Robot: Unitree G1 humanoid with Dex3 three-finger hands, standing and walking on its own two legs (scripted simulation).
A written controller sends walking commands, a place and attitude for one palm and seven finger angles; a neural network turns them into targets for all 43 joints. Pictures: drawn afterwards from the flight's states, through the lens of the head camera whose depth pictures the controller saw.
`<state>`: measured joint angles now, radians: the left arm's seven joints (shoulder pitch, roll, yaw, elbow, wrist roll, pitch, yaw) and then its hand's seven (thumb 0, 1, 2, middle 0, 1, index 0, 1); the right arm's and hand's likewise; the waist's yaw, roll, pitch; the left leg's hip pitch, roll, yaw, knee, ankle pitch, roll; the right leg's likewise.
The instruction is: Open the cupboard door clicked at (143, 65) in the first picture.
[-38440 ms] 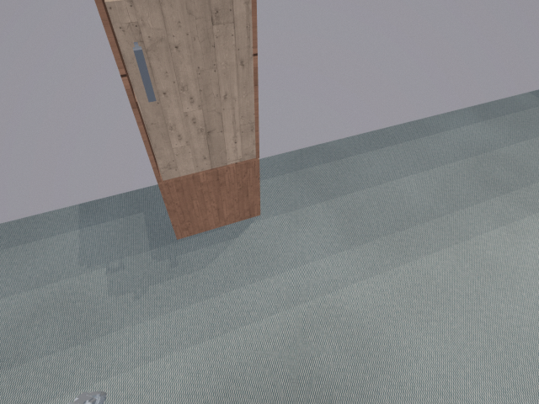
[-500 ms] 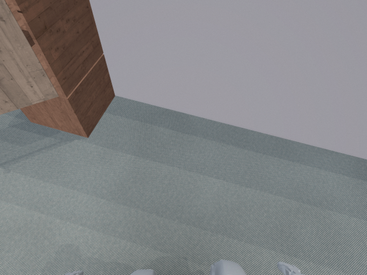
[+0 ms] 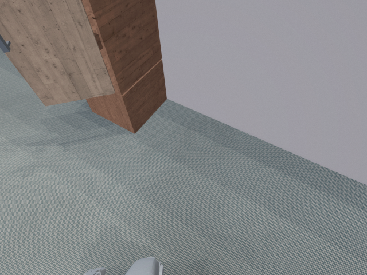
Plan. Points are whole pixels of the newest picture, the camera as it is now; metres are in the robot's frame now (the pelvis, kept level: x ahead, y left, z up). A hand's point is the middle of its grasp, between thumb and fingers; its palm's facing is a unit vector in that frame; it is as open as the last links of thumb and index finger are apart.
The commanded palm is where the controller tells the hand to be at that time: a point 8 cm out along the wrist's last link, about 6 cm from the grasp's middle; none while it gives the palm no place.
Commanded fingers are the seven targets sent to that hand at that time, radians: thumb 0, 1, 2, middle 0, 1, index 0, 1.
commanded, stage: turn to face it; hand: left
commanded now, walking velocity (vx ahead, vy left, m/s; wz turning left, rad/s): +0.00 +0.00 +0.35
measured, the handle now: out of the picture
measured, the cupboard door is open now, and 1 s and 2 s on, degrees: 46 46 46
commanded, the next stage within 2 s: take the last steps up to it in 0.24 s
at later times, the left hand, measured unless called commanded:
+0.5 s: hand out of the picture +0.06 +0.22 -0.17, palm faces +0.19 -0.95 -0.23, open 7.4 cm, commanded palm none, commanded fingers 0.00 0.90 0.90 -0.20 -0.30 -0.20 -0.30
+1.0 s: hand out of the picture +0.03 +0.27 -0.20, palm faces +0.36 -0.91 -0.20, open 7.4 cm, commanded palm none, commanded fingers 0.00 0.90 0.90 -0.20 -0.30 -0.20 -0.30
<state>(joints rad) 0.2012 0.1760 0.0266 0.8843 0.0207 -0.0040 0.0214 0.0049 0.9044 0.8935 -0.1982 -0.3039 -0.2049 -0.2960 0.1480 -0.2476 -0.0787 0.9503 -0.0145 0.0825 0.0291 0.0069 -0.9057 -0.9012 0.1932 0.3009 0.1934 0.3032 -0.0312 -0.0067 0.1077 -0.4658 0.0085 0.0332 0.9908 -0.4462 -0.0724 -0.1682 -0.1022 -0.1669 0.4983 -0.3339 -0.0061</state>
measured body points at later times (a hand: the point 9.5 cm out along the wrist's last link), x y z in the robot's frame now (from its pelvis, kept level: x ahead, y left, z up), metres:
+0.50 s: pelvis +0.03 +0.01 -0.01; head +0.06 +0.01 +0.44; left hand +0.05 +0.27 -0.15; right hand +0.14 -0.21 -0.16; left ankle +0.01 +0.12 -0.74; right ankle +0.03 -0.12 -0.73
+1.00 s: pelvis +0.14 +0.11 -0.02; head +0.17 +0.13 +0.43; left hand +0.01 +0.32 -0.18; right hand +0.31 -0.09 -0.16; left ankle +0.16 +0.21 -0.74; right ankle +0.07 -0.06 -0.66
